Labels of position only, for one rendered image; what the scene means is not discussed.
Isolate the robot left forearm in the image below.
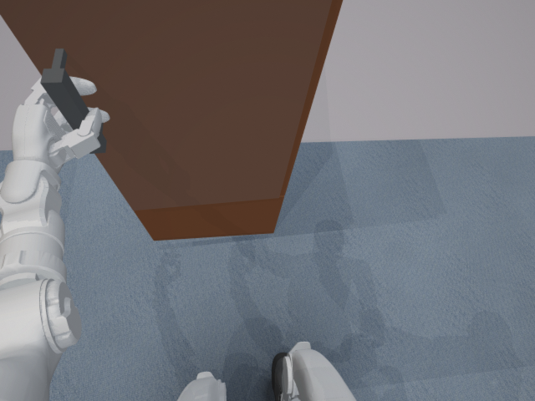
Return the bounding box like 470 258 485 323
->
0 160 67 291

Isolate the robot left hand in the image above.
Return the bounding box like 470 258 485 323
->
12 76 110 174

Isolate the left robot upper arm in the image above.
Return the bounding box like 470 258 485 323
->
0 278 82 401

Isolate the robot left shin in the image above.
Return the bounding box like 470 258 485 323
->
196 372 214 379

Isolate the cupboard door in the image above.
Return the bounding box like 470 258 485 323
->
0 0 332 211

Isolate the robot right thigh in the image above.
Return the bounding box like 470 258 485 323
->
283 349 356 401

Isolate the handle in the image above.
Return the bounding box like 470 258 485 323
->
40 48 107 154

